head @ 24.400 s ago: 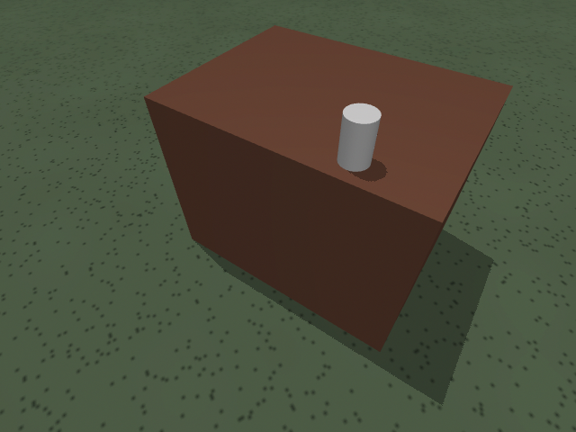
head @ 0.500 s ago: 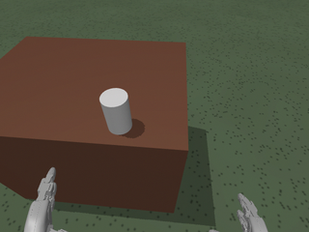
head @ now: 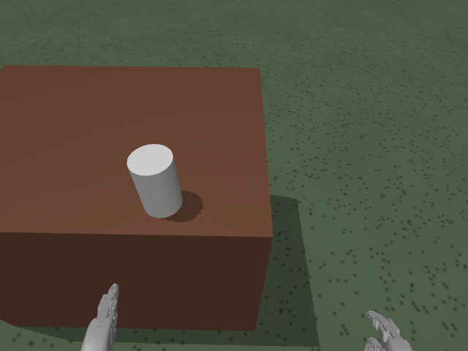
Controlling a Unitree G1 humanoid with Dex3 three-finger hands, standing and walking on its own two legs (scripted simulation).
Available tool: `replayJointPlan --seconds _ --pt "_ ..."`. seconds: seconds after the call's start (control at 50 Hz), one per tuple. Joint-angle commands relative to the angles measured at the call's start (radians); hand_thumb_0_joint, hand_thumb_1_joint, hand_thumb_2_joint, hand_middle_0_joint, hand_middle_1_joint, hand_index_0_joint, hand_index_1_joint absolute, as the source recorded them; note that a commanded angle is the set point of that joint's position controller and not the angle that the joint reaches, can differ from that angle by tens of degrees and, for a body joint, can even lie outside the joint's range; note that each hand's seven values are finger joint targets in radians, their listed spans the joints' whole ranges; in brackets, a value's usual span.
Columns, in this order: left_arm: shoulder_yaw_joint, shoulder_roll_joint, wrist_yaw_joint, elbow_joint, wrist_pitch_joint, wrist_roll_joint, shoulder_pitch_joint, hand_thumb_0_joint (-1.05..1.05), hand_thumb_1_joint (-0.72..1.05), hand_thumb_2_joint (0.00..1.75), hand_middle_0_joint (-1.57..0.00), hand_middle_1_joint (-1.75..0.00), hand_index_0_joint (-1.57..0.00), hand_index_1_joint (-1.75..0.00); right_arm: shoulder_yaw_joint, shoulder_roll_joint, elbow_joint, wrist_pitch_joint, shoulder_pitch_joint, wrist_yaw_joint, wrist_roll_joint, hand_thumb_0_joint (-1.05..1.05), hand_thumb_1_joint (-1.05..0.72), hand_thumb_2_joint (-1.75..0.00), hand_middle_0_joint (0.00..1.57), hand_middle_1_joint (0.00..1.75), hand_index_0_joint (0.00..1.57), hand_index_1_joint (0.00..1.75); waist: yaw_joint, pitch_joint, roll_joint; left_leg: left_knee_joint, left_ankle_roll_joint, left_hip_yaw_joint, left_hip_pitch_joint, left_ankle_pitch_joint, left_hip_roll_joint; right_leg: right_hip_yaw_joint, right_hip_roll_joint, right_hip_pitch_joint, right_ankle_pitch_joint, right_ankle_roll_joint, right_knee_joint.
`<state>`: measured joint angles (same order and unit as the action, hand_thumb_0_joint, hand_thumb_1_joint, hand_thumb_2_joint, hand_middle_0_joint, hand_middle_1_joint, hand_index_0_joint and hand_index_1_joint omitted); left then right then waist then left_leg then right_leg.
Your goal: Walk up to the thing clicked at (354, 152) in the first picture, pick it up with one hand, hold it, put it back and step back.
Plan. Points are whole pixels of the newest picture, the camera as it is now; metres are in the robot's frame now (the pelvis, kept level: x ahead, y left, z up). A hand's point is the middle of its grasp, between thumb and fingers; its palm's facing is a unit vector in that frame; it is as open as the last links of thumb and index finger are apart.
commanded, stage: home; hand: left
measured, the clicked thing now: (157, 182) +0.44 +0.19 +0.04
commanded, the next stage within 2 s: none
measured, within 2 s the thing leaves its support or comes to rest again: neither
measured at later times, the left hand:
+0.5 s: hand out of the picture +0.15 +0.17 -0.06, palm faces +0.14 -0.95 -0.27, open 17.6 cm
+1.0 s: hand out of the picture +0.14 +0.18 -0.06, palm faces +0.14 -0.95 -0.28, open 17.5 cm
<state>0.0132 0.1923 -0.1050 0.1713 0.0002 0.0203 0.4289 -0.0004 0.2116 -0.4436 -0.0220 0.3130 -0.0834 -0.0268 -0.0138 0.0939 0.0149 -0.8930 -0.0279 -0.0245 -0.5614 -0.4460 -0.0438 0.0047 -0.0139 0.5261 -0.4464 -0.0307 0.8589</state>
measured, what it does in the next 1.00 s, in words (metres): stands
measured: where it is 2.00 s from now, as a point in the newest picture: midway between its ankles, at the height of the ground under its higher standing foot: outside the picture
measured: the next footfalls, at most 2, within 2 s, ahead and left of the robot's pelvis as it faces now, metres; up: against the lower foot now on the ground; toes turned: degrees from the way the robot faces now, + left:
none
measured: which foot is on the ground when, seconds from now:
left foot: down 0.00-1.00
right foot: down 0.00-1.00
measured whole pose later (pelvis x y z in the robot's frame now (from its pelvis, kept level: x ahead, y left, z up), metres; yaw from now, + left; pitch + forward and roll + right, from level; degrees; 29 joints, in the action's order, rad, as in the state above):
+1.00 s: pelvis -0.02 -0.01 -0.01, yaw +1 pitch +7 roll -2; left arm -0.01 0.20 -0.14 0.01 -0.18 0.01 0.48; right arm 0.01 0.21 -0.49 -0.12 0.29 -0.14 -0.02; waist -0.01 0.10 0.03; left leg -0.97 -0.04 -0.05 -0.65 -0.44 -0.05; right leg -0.01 -0.01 0.61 -0.45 -0.02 0.94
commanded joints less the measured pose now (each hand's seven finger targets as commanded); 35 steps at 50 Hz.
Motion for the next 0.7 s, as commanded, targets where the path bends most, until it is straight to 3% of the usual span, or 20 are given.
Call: replayJointPlan --seconds 0.0,0.06,0.08,0.1,0.12,0.18,0.22,0.26,0.4,0.56,0.68 --pt "0.039 0.106 -0.01 -0.255 0.036 -0.002 -0.031 0.0 -0.6 0.03 -0.04 -0.04 -0.04 -0.04 -0.051 0.121 0.134 -0.057 -0.06 -0.011 0.004 0.0 -0.9 -0.9 0.2 0.3 0.2 0.3 0.001 0.103 -0.007 0.114 0.017 0.036 0.092 0.316 0.018 -0.07 0.034 -0.024 0.297 0.025 -0.096" --pt "0.058 0.126 -0.018 -0.252 0.015 -0.005 -0.013 0.0 -0.58 0.03 -0.05 -0.05 -0.04 -0.05 -0.057 0.13 0.13 -0.06 -0.076 -0.021 0.006 0.0 -0.9 -0.9 0.2 0.3 0.2 0.3 0.001 0.14 -0.021 0.095 0.021 0.035 0.1 0.343 0.022 -0.063 0.031 -0.045 0.331 0.024 -0.088" --pt "0.042 0.105 -0.019 -0.234 0.005 -0.007 -0.01 0.0 -0.59 0.03 -0.05 -0.05 -0.04 -0.05 -0.059 0.131 0.119 -0.061 -0.07 -0.022 0.009 0.0 -0.9 -0.9 0.2 0.3 0.2 0.3 -0.008 0.145 -0.026 0.092 0.023 0.035 0.104 0.336 0.021 -0.06 0.031 -0.045 0.33 0.023 -0.086" --pt "0.029 0.084 -0.018 -0.194 -0.008 -0.005 0.019 0.0 -0.58 0.04 -0.05 -0.05 -0.05 -0.05 -0.056 0.128 0.122 -0.061 -0.086 -0.025 0.008 0.0 -0.9 -0.9 0.2 0.3 0.2 0.3 -0.007 0.131 -0.023 0.09 0.025 0.037 0.087 0.31 0.025 -0.056 0.027 -0.039 0.313 0.023 -0.095" --pt "0.046 0.123 -0.024 -0.301 -0.005 -0.005 -0.071 0.0 -0.59 0.03 -0.04 -0.05 -0.04 -0.05 -0.055 0.128 0.116 -0.063 -0.081 -0.027 0.01 0.0 -0.9 -0.9 0.2 0.3 0.2 0.3 -0.01 0.144 -0.009 0.091 0.026 0.041 0.093 0.3 0.025 -0.054 0.027 -0.032 0.305 0.022 -0.096" --pt "0.042 0.111 -0.029 -0.271 -0.027 -0.008 -0.019 0.0 -0.59 0.03 -0.04 -0.05 -0.04 -0.05 -0.051 0.126 0.113 -0.069 -0.089 -0.035 0.011 0.0 -0.9 -0.9 0.2 0.3 0.2 0.3 -0.007 0.128 -0.006 0.103 0.026 0.041 0.077 0.232 0.028 -0.057 0.028 -0.019 0.23 0.025 -0.107" --pt "0.017 0.074 -0.029 -0.216 -0.045 -0.006 0.035 0.0 -0.6 0.03 -0.04 -0.05 -0.04 -0.05 -0.045 0.122 0.112 -0.079 -0.101 -0.034 0.01 0.0 -0.9 -0.9 0.2 0.3 0.2 0.3 0.0 0.09 0.001 0.115 0.024 0.038 0.051 0.186 0.028 -0.06 0.028 -0.008 0.181 0.03 -0.109" --pt "0.048 0.123 -0.036 -0.318 -0.046 -0.007 -0.032 0.0 -0.59 0.03 -0.05 -0.05 -0.04 -0.05 -0.048 0.127 0.114 -0.084 -0.103 -0.036 0.01 0.0 -0.9 -0.9 0.2 0.3 0.2 0.3 0.005 0.098 0.026 0.121 0.022 0.037 0.048 0.164 0.028 -0.063 0.028 -0.004 0.158 0.034 -0.112" --pt "0.033 0.1 -0.033 -0.268 -0.079 -0.007 0.008 0.0 -0.57 0.04 -0.05 -0.05 -0.05 -0.05 -0.039 0.118 0.114 -0.103 -0.116 -0.042 0.01 0.0 -0.9 -0.9 0.2 0.3 0.2 0.3 -0.002 0.044 -0.004 0.107 0.03 0.043 -0.001 0.101 0.034 -0.057 0.025 0.037 0.102 0.03 -0.129" --pt "0.031 0.101 -0.035 -0.314 -0.1 -0.01 0.008 0.0 -0.56 0.05 -0.05 -0.05 -0.05 -0.05 -0.036 0.117 0.117 -0.128 -0.108 -0.055 0.013 0.0 -0.9 -0.9 0.2 0.3 0.2 0.3 -0.014 0.09 -0.026 0.086 0.035 0.046 0.012 0.104 0.036 -0.045 0.023 0.029 0.107 0.023 -0.125" --pt "0.04 0.117 -0.04 -0.333 -0.11 -0.009 0.013 0.0 -0.57 0.04 -0.05 -0.05 -0.05 -0.05 -0.031 0.111 0.12 -0.14 -0.12 -0.061 0.015 0.0 -0.9 -0.9 0.2 0.3 0.2 0.3 -0.002 0.058 -0.016 0.083 0.035 0.043 -0.031 0.036 0.039 -0.025 0.013 0.047 0.017 0.024 -0.149"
